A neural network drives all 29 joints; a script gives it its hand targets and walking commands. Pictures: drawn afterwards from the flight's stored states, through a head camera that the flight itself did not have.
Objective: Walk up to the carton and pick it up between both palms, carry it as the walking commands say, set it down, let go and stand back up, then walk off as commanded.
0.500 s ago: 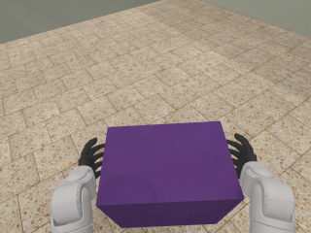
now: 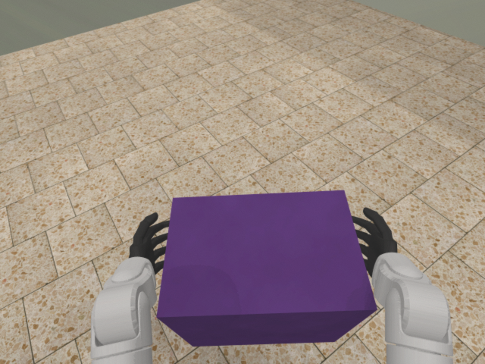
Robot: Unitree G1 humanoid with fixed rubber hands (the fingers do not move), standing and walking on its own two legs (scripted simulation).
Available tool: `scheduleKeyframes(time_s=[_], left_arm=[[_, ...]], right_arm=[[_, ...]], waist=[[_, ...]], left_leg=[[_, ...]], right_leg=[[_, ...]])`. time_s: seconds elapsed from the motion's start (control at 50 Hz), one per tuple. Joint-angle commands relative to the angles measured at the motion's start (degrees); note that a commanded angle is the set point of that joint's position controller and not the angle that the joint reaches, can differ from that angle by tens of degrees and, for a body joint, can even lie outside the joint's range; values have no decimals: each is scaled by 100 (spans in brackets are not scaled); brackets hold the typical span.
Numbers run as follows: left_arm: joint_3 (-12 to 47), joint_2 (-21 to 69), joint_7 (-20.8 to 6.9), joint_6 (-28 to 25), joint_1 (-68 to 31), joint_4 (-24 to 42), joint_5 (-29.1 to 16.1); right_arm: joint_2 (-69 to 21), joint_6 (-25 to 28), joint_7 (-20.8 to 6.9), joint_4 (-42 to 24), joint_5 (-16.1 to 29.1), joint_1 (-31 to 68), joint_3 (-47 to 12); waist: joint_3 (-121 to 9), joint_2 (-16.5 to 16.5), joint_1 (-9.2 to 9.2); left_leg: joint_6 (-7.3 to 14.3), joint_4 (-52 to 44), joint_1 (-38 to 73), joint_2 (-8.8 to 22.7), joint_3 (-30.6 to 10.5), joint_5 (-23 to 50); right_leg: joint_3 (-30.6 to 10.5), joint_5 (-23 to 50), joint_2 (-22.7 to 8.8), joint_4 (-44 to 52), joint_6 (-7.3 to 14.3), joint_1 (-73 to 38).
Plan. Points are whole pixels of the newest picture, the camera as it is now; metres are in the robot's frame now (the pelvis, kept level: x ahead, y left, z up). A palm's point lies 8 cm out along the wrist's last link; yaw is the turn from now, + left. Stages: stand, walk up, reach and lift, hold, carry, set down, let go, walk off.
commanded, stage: carry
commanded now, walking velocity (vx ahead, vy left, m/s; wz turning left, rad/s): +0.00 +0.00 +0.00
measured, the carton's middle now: (260, 276) +0.28 -0.01 -0.02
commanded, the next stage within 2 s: none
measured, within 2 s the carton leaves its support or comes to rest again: neither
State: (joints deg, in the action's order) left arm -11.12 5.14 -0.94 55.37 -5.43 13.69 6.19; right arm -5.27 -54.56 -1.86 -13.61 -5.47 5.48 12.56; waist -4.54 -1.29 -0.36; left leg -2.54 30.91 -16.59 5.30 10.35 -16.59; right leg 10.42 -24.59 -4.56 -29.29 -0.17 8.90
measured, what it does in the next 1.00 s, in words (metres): shifts its weight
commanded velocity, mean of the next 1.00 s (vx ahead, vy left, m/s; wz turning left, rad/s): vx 0.00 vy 0.00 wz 0.00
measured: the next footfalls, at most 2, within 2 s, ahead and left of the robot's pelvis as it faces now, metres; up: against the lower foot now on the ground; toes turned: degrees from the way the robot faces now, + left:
right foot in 1.94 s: +0.24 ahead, -0.11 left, +0.00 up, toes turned -7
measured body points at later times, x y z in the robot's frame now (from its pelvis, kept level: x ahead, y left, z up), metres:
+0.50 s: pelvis -0.02 +0.01 +0.00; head -0.02 +0.00 +0.45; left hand +0.26 +0.19 +0.04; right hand +0.26 -0.17 +0.03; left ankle -0.05 +0.15 -0.73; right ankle -0.12 -0.09 -0.73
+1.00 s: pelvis -0.08 +0.02 +0.00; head -0.10 +0.01 +0.45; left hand +0.20 +0.20 +0.05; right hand +0.20 -0.17 +0.05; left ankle -0.05 +0.15 -0.73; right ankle -0.12 -0.09 -0.73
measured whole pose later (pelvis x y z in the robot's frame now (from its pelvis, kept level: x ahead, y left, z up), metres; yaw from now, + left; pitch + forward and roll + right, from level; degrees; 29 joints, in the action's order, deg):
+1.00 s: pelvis -0.08 +0.02 +0.00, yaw +0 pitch +1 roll +0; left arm -9.9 3.3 -1.1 48.1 -5.7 2.6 7.8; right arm -4.9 -47.8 -1.7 -4.0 -8.5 5.1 11.6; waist -5.9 0.7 0.0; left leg -1.3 29.7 -18.0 6.4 9.8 -12.2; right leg 11.5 -19.8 -3.9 -29.5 0.1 10.6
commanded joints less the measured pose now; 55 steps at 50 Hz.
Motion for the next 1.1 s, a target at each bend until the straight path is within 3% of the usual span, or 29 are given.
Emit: scheduleKeyframes(time_s=[0.0,0.04,0.06,0.08,0.1,0.14,0.18,0.22,0.24,0.28,0.3,0.32,0.4,0.42,0.44,0.5,0.52,0.6,0.64,0.66,0.72,0.74,0.8,0.82,0.86,0.92,0.96,1.04,1.08], left_arm=[[3942,3929,-916,-236,-2486,886,-1516],[3660,3783,-922,-363,-2246,255,-1195],[3916,3863,-916,-374,-2445,808,-1479],[3608,3656,-928,-474,-2498,187,-1150],[3369,3495,-917,-592,-2221,-297,-922],[3792,3658,-888,-678,-2499,487,-1319],[3381,3406,-854,-786,-2147,-62,-967],[3254,3412,-870,-926,-2246,-406,-895],[3576,3503,-851,-941,-2170,55,-1120],[3401,3447,-835,-1037,-2287,-342,-971],[3442,3452,-809,-1100,-2411,-70,-1001],[3633,3573,-818,-1070,-2567,44,-1156],[3055,3269,-789,-1332,-2147,-782,-668],[3585,3412,-766,-1302,-2479,186,-1085],[3182,3223,-772,-1432,-2329,-398,-776],[3490,3514,-758,-1311,-2330,-199,-988],[3254,3490,-769,-1308,-1916,-890,-785],[3566,3589,-766,-1369,-2301,29,-1084],[3301,3538,-756,-1340,-2005,-556,-775],[3455,3485,-747,-1375,-2364,-282,-870],[3602,3519,-768,-1242,-2452,-86,-1036],[3506,3457,-796,-1251,-2488,-333,-896],[3733,3637,-853,-1108,-2709,-14,-1158],[3436,3683,-865,-1052,-2359,-691,-959],[3473,3678,-900,-1008,-2391,-521,-974],[3479,3765,-902,-902,-2705,-548,-1031],[3650,3901,-915,-774,-2630,-161,-1219],[3214,3720,-954,-802,-2520,-845,-905],[3631,3973,-968,-759,-2749,-345,-1254]], right_arm=[[-4028,153,-822,-520,1527,2496,-4259],[-3769,301,-801,-155,1175,2338,-3897],[-3826,335,-773,-765,1394,2551,-4160],[-3828,405,-791,353,971,2146,-3614],[-3605,526,-761,519,775,2100,-3523],[-3691,594,-762,-18,1058,2107,-3855],[-3530,719,-725,349,776,1968,-3548],[-3544,863,-707,760,646,1997,-3321],[-3559,921,-683,114,902,2014,-3651],[-3421,993,-656,592,662,1923,-3348],[-3460,1042,-666,387,736,2037,-3422],[-3541,1021,-666,66,916,2371,-3631],[-3280,1254,-645,802,498,2035,-3217],[-3472,1206,-630,62,903,2174,-3709],[-3349,1370,-642,664,578,2073,-3292],[-3468,1223,-603,231,772,2194,-3644],[-3267,1262,-610,581,551,2034,-3356],[-3476,1280,-649,-26,969,2297,-3822],[-3363,1259,-691,377,742,2203,-3531],[-3445,1276,-712,559,735,2078,-3433],[-3497,1180,-691,207,902,2223,-3659],[-3475,1180,-723,686,727,2141,-3454],[-3566,1018,-758,385,849,2186,-3652],[-3539,1023,-762,453,818,2409,-3526],[-3595,978,-811,348,889,2479,-3610],[-3802,839,-838,603,900,2584,-3564],[-3756,726,-844,106,1065,2494,-3741],[-3776,747,-904,979,797,2437,-3371],[-3876,717,-897,327,1043,2645,-3708]], waist=[[-2034,-115,110],[-1862,29,79],[-1785,130,85],[-1632,225,90],[-1420,19,84],[-1428,32,87],[-1700,-46,83],[-1636,-3,84],[-1878,-20,83],[-1779,240,60],[-1672,68,76],[-1612,364,54],[-1788,-58,66],[-1906,158,49],[-1837,168,46],[-1635,-348,49],[-1684,-195,41],[-1790,21,69],[-1582,-120,53],[-1573,405,48],[-1474,439,29],[-1435,610,34],[-1228,120,17],[-1013,213,14],[-1053,224,18],[-1016,-44,10],[-1271,137,20],[-1123,-84,13],[-1096,229,7]], left_leg=[[339,607,1007,460,-210,4574],[279,305,801,395,-212,3518],[266,333,755,428,-278,3352],[182,301,494,315,-76,2964],[202,170,435,321,-152,2940],[229,175,541,311,-96,3427],[387,416,744,489,-209,4213],[272,477,856,518,-150,4347],[311,536,811,435,-140,3892],[271,277,759,380,-100,3513],[198,152,687,344,-66,3508],[277,264,724,497,-288,3686],[289,296,968,592,-273,4079],[354,281,1099,625,-383,3940],[321,428,999,626,-240,4112],[207,342,643,506,-306,2650],[182,268,605,477,-338,2573],[228,210,795,590,-366,2796],[172,56,764,605,-427,2545],[236,-38,802,630,-446,2564],[282,-173,882,655,-560,2527],[199,-182,819,653,-479,2409],[224,-334,645,657,-598,1927],[277,-331,600,656,-612,1809],[312,-404,586,675,-655,1318],[253,-441,488,613,-645,1421],[297,-552,456,659,-741,1321],[258,-434,412,625,-690,1392],[239,-485,317,589,-627,1141]], right_leg=[[-325,5189,-446,-228,-77,-611],[-375,4979,-504,-72,17,-724],[-341,4707,-486,12,-7,-638],[-342,4938,-570,75,19,-742],[-328,4952,-542,43,-6,-721],[-286,5122,-494,-39,-50,-597],[-354,4961,-464,-78,-122,-585],[-263,4751,-438,-43,-168,-456],[-321,4948,-493,6,-146,-561],[-376,4912,-526,-18,-64,-528],[-334,4808,-500,-76,-86,-556],[-420,4482,-560,-67,-139,-427],[-329,4166,-471,-95,-199,-340],[-400,4039,-542,-143,-171,-319],[-340,4346,-519,-90,-194,-379],[-404,4826,-666,-14,-47,-491],[-469,4559,-667,-34,-27,-446],[-417,3860,-627,6,-49,-398],[-352,3228,-578,63,-52,-151],[-427,2822,-574,82,-20,-135],[-430,2344,-562,168,-28,102],[-479,2309,-595,216,-25,96],[-410,1631,-521,443,-18,255],[-410,1526,-482,524,-29,316],[-506,1336,-538,657,32,365],[-480,1585,-570,660,50,302],[-443,1228,-529,598,36,199],[-440,1741,-591,693,41,225],[-558,1783,-634,644,88,212]])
